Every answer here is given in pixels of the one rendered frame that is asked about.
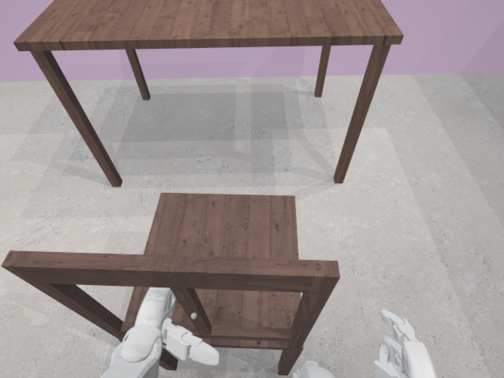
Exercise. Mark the right robot shin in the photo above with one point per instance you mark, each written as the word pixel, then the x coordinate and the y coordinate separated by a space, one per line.
pixel 310 363

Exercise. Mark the table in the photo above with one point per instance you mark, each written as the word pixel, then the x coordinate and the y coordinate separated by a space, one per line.
pixel 172 24

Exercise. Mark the left robot hand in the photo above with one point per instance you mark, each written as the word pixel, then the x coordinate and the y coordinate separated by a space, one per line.
pixel 157 306

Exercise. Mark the robot left forearm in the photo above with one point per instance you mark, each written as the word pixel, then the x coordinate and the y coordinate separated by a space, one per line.
pixel 138 355

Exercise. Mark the chair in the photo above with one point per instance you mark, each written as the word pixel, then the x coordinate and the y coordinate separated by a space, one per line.
pixel 232 259

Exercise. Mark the right robot hand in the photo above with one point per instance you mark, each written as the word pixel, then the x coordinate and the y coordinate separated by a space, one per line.
pixel 412 359

